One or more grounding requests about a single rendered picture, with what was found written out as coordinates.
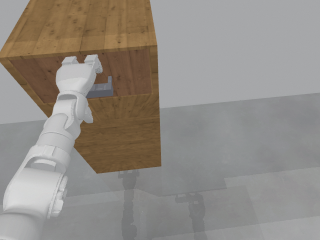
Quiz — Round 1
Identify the cabinet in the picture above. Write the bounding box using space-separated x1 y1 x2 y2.
0 0 162 174

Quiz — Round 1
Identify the drawer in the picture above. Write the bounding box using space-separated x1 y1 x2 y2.
10 49 152 104

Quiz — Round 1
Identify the left robot hand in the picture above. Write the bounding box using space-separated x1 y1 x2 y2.
56 54 103 123

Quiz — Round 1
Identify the left robot forearm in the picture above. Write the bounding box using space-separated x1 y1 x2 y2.
3 90 87 211

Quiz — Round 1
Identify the left robot upper arm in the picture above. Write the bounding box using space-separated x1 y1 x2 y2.
0 167 69 240

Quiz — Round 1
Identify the handle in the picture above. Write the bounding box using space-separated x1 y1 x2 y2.
85 76 114 98

